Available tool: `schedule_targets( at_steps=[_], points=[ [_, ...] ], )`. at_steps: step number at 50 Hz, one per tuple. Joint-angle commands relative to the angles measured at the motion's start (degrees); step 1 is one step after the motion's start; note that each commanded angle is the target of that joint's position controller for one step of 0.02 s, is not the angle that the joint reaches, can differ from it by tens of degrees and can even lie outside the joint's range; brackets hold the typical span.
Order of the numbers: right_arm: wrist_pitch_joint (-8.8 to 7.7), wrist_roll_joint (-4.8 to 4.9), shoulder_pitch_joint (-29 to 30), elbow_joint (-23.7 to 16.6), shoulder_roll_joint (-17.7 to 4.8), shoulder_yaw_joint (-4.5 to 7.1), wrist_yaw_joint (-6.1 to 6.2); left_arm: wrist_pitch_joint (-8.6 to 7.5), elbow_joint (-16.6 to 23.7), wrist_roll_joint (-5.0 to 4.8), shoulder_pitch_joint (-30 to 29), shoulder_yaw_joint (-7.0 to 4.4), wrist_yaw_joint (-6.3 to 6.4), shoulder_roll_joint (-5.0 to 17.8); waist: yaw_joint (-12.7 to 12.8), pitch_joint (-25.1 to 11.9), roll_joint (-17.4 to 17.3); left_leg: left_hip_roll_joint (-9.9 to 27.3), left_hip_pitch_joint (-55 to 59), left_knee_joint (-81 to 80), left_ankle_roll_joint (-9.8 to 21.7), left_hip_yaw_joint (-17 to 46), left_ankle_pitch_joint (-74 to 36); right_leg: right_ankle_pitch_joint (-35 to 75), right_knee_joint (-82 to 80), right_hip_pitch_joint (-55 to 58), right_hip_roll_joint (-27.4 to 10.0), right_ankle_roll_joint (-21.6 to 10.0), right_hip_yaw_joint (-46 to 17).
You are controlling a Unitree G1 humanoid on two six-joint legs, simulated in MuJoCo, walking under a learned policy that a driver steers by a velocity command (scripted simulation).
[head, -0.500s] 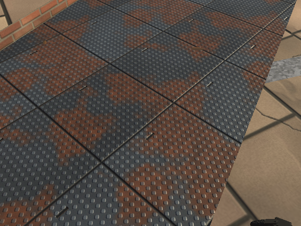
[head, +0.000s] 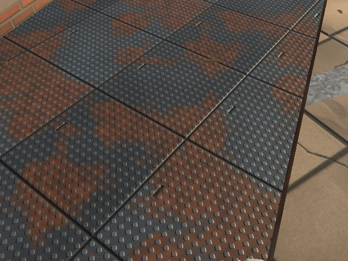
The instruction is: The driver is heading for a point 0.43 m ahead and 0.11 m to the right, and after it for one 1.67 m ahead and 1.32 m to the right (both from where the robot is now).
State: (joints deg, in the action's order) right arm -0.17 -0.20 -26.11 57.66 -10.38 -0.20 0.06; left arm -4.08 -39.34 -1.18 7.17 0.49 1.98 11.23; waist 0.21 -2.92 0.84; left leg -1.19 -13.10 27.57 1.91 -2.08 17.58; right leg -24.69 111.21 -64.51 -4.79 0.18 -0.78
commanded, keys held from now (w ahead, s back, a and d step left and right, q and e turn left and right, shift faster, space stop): w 0.30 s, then e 0.70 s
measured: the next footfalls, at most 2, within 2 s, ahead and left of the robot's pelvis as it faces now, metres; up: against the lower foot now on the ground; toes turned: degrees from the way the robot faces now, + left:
right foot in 0.26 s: +0.33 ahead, -0.16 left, +0.00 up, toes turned -2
left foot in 0.82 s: +0.49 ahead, +0.07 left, +0.00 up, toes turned -19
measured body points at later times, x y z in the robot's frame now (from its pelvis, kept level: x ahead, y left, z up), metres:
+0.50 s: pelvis +0.27 -0.08 +0.00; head +0.29 -0.11 +0.45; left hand +0.28 +0.18 -0.13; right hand +0.38 -0.34 -0.13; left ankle +0.30 +0.10 -0.63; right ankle +0.29 -0.16 -0.74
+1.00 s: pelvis +0.37 -0.02 +0.00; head +0.41 -0.01 +0.45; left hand +0.60 +0.22 -0.11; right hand +0.44 -0.31 -0.09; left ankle +0.45 +0.08 -0.74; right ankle +0.31 -0.13 -0.64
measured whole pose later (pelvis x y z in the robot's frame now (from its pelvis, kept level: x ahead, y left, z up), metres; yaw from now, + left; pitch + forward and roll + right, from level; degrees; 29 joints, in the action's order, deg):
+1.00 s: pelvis +0.37 -0.02 +0.00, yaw -21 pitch +3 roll +0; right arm -0.3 -1.7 -8.6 39.0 -11.7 4.5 1.6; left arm 2.3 -42.2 -1.4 10.3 -7.4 2.6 18.3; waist 0.0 0.7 3.1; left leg 0.2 -19.0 26.1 1.1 -2.0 10.1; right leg -26.0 70.1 -34.5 2.4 4.4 -4.8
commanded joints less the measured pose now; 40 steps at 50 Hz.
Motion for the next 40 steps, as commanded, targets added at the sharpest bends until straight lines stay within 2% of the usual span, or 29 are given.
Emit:
schedule_targets(
  at_steps=[1, 2, 3, 4, 5, 6, 7, 8, 9, 10, 11, 12, 13, 14, 15, 16, 17, 18, 19, 21, 22, 24, 26, 29, 33, 36, 38, 39, 40],
  points=[
    [-1.74, 0.46, 11.2, -6.0, -7.5, 1.54, 2.03, -1.52, 6.6, 2.47, 0.3, 0.68, -1.08, 0.7, 6.6, 5.0, -2.9, 10.8, -13.2, -17.3, 7.7, 9.4, -7.1, 18.1, -26.9, 9.9, -5.2, -0.1, -3.3],
    [-2.09, 0.45, 7.4, -5.5, -8.3, 2.38, 2.11, -1.98, 5.3, 2.8, -0.8, 0.24, -1.23, 1.1, 4.3, 2.6, -1.4, 10.3, -13.4, -19.2, 8.8, 8.5, -9.1, 27.3, -31.1, 18.2, -4.4, 0.5, -0.2],
    [-2.06, 1.09, 5.2, -4.6, -9.5, 3.03, 2.21, -1.83, 5.0, 2.32, -1.1, 0.16, -1.2, 0.1, 3.7, 2.1, -3.4, 12.0, -9.5, -20.2, 9.7, 9.3, -12.4, 27.5, -31.4, 19.6, -5.0, 1.0, -0.3],
    [-1.51, 1.69, 4.0, -4.1, -9.8, 3.47, 2.43, -1.64, 5.6, 1.33, -2.8, 0.31, -1.27, 0.0, 3.1, 4.1, -4.0, 13.2, -1.8, -19.1, 10.0, 9.1, -15.8, 23.8, -34.3, 14.5, -5.9, 0.9, -0.5],
    [-0.7, 2.0, 1.6, -3.8, -9.3, 3.76, 2.55, -1.65, 6.8, 0.55, -6.8, 0.71, -1.67, -0.3, 1.2, 6.3, -3.1, 14.1, 5.1, -17.6, 9.9, 8.8, -17.9, 19.2, -39.3, 9.8, -5.9, 0.2, 0.7],
    [-0.13, 1.44, -3.1, -4.0, -4.2, 2.64, 2.32, -2.15, 7.8, -0.53, -12.6, -0.05, -2.4, 2.2, -3.4, 8.1, 2.2, 11.9, 7.1, -15.0, 9.2, 7.7, -14.2, 24.7, -51.7, 11.3, -5.0, -0.3, 1.8],
    [0.49, 0.79, -5.0, -3.9, -3.2, 2.26, 1.92, -2.49, 8.0, -0.67, -14.2, -0.14, -3.08, 0.3, -4.0, 6.2, -0.2, 12.4, 7.6, -15.1, 8.6, 7.6, -18.2, 26.2, -58.0, 18.4, -2.0, -0.9, 3.5],
    [0.97, 0.58, -4.3, -3.6, -6.1, 2.66, 2.18, -1.97, 8.1, -1.2, -15.2, -0.19, -3.66, -0.6, -3.3, 7.1, -5.0, 13.2, 10.1, -17.5, 7.5, 7.9, -15.1, 27.8, -69.0, 22.1, -0.8, 0.0, 3.3],
    [1.21, 0.53, -2.7, -3.7, -8.9, 3.37, 2.28, -1.4, 7.5, -1.41, -13.2, -0.82, -4.21, 0.2, -1.8, 5.9, -9.6, 15.6, 14.7, -18.1, 7.2, 9.2, -16.0, 26.2, -73.7, 25.6, 0.6, 0.8, 2.9],
    [1.37, 0.2, -1.2, -3.8, -11.2, 4.08, 2.12, -0.87, 6.4, -1.43, -9.4, -2.01, -4.47, 2.7, 0.7, 5.0, -11.2, 16.5, 19.2, -16.1, 6.6, 9.2, -21.4, 23.1, -76.8, 28.8, 1.6, 0.4, 3.2],
    [1.25, -0.25, -0.6, -3.9, -11.7, 4.5, 1.75, -0.29, 4.4, -0.92, -4.5, -3.52, -4.32, 5.7, 3.1, 2.9, -10.2, 15.0, 21.9, -9.8, 5.6, 7.5, -28.8, 18.5, -79.0, 34.2, 3.3, -0.7, 4.1],
    [0.83, -0.62, -0.4, -4.1, -11.5, 4.78, 1.31, 0.15, 1.8, -0.77, 2.0, -4.96, -3.81, 8.9, 5.7, -0.3, -7.0, 12.8, 19.4, -0.1, 4.3, 4.8, -33.1, 16.0, -78.9, 43.7, 4.7, -1.6, 5.4],
    [0.5, -1.26, -0.6, -5.4, -9.5, 4.52, 1.2, 0.49, -0.9, -0.49, 10.5, -5.51, -3.62, 10.7, 7.7, -6.4, -2.8, 11.0, 8.6, 13.8, 3.2, 4.0, -24.2, 23.0, -72.6, 60.3, 0.4, -2.3, 0.0],
    [-0.28, -2.89, -3.8, -7.5, -2.9, 3.43, 1.02, 0.35, -3.4, 0.59, 16.6, -6.1, -3.51, 16.6, 4.1, -10.5, 17.5, 3.0, -7.1, 33.6, 1.1, 4.9, 7.7, 34.9, -74.1, 73.1, -8.5, -5.1, -18.5],
    [-2.05, 0.81, -9.5, -6.7, 1.6, 2.84, 0.15, -0.29, -6.4, 1.45, 24.2, -7.3, -3.82, 16.4, 5.4, -19.8, 25.5, -4.8, -24.1, 53.4, -1.6, 13.5, 16.3, 12.7, -92.6, 85.7, -18.3, -15.0, -49.8],
    [-3.12, 1.95, -4.9, -6.4, -1.3, 3.51, -0.16, -0.9, -6.2, 1.57, 20.4, -6.57, -4.34, 12.5, 5.7, -12.7, 10.6, -3.0, -32.3, 60.9, -1.9, 16.3, 11.2, 4.5, -96.0, 81.8, -18.8, -15.6, -53.0],
    [-3.4, 1.7, 2.6, -9.2, -2.8, 3.92, 0.08, -1.13, -6.3, 1.46, 13.7, -6.06, -4.39, 10.0, 3.9, -2.9, 6.5, -0.2, -34.5, 61.7, -1.8, 12.1, 5.8, 10.5, -94.6, 70.2, -17.1, -14.2, -42.4],
    [-2.87, 0.6, 6.1, -10.6, -4.7, 4.36, 0.98, -1.25, -6.3, 1.76, 8.2, -5.54, -4.43, 8.3, 1.3, 1.3, 0.8, 3.1, -29.9, 59.9, -1.7, 10.1, 1.3, 21.9, -92.9, 57.8, -15.1, -12.4, -32.7],
    [-2.35, 0.1, 6.3, -11.7, -6.0, 5.19, 1.72, -1.56, -6.5, 2.14, 5.0, -5.32, -4.15, 7.0, -1.2, 1.1, 2.0, 5.1, -24.2, 56.5, -1.9, 9.7, -0.8, 30.8, -91.8, 49.5, -12.6, -11.4, -25.1],
    [-1.51, 0.42, 4.0, -12.1, -6.0, 5.88, 2.01, -1.67, -7.9, 2.36, 4.1, -4.1, -3.65, 3.7, -3.8, 0.2, 5.6, 5.6, -18.5, 51.5, -2.3, 8.5, -1.3, 38.0, -91.7, 44.7, -7.8, -10.4, -16.2],
    [-1.32, 0.03, 4.5, -12.3, -5.0, 5.85, 2.24, -1.69, -8.7, 2.39, 4.9, -4.05, -3.26, 4.3, -3.9, 0.0, 4.7, 5.2, -18.3, 49.3, -2.7, 7.5, -1.8, 43.3, -91.6, 44.3, -6.9, -11.3, -13.8],
    [-1.23, -1.02, 9.1, -15.2, -4.0, 5.66, 2.9, -1.44, -8.8, 2.43, 6.9, -4.61, -1.89, 7.3, -3.2, -0.8, 2.9, 4.5, -19.8, 43.0, -4.1, 6.7, -4.7, 53.0, -90.9, 45.8, -6.4, -12.5, -11.5],
    [-0.81, -1.1, 13.3, -17.7, -3.5, 5.47, 3.27, -0.37, -8.8, 2.13, 9.0, -5.21, -0.58, 9.2, -2.1, -2.0, 2.7, 4.1, -22.3, 34.6, -5.7, 6.9, -8.2, 55.3, -89.5, 49.5, -6.1, -12.2, -11.3],
    [0.04, -0.54, 18.5, -20.2, -3.9, 5.57, 3.19, 1.09, -8.4, 0.86, 11.3, -6.44, 0.78, 11.4, 0.1, -2.3, 5.0, 3.1, -22.5, 24.3, -6.5, 7.7, -12.9, 50.6, -88.7, 52.1, -5.9, -10.5, -12.8],
    [0.77, -0.19, 23.3, -22.3, -4.8, 5.87, 3.01, 2.46, -7.9, 0.29, 12.6, -7.41, 1.55, 11.1, 2.0, -0.4, 7.0, 1.8, -21.9, 18.2, -7.0, 8.5, -13.0, 37.1, -88.7, 51.5, -5.9, -11.9, -16.8],
    [0.04, -0.13, 25.4, -23.5, -5.3, 5.97, 2.59, 3.12, -7.0, 0.09, 11.9, -8.13, 1.75, 11.2, 2.7, 0.7, 7.8, 0.1, -20.7, 15.3, -6.6, 8.2, -7.2, 34.3, -86.2, 51.8, -5.7, -12.8, -20.7],
    [-0.83, -0.13, 24.3, -23.6, -5.8, 6.07, 1.93, 3.47, -5.3, -0.28, 9.7, -8.4, 1.86, 11.3, 2.0, -0.3, 8.9, -1.0, -18.2, 11.4, -5.4, 8.0, -3.3, 34.5, -83.5, 53.2, -5.2, -12.2, -24.1],
    [-1.28, -0.06, 22.2, -23.2, -6.0, 6.18, 1.61, 3.68, -4.1, -0.62, 7.0, -8.31, 1.86, 11.1, 0.2, -1.0, 9.4, -1.2, -14.0, 6.4, -4.5, 7.4, -5.0, 34.3, -82.0, 52.6, -4.1, -10.9, -25.0],
    [-1.98, 0.32, 18.6, -22.1, -6.1, 6.32, 1.35, 3.76, -2.4, -1.37, 3.3, -8.08, 1.9, 10.7, -3.1, -1.4, 8.5, -0.8, -5.4, -3.7, -3.5, 6.3, -12.8, 31.9, -79.6, 49.0, -1.2, -8.5, -23.5]
  ],
)
Keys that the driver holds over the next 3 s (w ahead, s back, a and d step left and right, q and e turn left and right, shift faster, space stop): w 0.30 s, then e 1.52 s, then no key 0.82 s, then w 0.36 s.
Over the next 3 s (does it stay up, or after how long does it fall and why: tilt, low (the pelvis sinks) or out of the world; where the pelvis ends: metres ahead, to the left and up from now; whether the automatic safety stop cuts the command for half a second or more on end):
stays up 0.44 -0.01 0.00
